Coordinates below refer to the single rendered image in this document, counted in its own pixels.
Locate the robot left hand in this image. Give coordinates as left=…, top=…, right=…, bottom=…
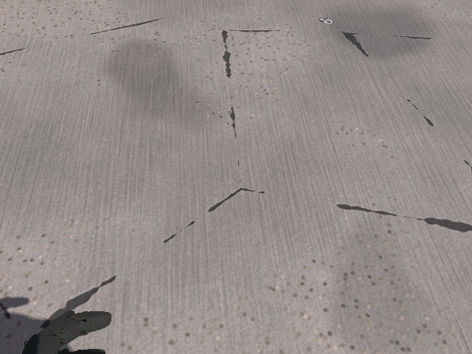
left=22, top=310, right=112, bottom=354

